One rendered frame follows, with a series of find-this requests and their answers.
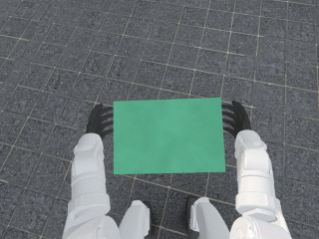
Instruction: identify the robot right upper arm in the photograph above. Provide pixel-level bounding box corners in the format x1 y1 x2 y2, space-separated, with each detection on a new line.
229 216 292 239

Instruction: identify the right robot shin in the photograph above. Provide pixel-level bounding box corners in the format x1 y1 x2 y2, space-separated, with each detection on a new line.
189 197 210 232

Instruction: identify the robot right thigh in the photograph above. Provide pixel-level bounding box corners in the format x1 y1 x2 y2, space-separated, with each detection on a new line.
190 202 230 239

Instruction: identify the robot left forearm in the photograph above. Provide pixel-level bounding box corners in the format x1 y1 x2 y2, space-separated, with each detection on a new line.
62 132 111 239

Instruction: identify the robot right forearm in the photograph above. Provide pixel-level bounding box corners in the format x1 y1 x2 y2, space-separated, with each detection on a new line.
234 129 292 239

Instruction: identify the robot left upper arm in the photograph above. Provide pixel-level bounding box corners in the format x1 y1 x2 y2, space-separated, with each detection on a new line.
63 215 121 239

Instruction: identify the carton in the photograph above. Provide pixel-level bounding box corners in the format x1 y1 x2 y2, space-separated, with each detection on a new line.
113 98 226 174

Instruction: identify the robot left hand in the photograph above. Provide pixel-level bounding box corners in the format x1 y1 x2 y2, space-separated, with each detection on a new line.
86 103 114 140

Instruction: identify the robot right hand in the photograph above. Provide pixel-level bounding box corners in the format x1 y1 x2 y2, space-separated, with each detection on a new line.
221 100 252 139

